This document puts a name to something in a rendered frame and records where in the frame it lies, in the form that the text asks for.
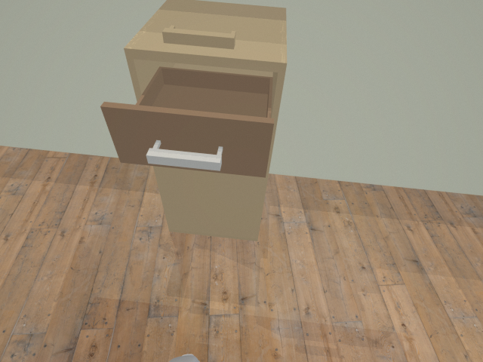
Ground cabinet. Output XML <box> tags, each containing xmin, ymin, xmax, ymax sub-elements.
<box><xmin>124</xmin><ymin>0</ymin><xmax>287</xmax><ymax>241</ymax></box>

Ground handle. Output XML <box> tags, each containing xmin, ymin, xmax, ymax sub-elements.
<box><xmin>162</xmin><ymin>28</ymin><xmax>235</xmax><ymax>50</ymax></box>
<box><xmin>146</xmin><ymin>140</ymin><xmax>223</xmax><ymax>171</ymax></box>

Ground drawer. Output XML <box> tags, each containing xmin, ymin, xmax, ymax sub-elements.
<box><xmin>100</xmin><ymin>66</ymin><xmax>274</xmax><ymax>178</ymax></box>

